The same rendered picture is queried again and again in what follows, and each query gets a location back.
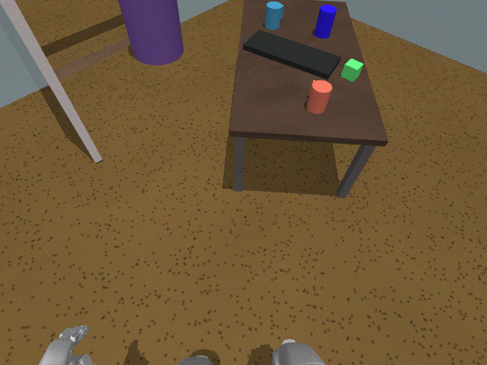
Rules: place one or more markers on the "left robot hand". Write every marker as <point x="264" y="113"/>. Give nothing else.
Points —
<point x="59" y="351"/>

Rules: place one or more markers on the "coffee table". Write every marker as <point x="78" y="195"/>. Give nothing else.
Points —
<point x="270" y="98"/>

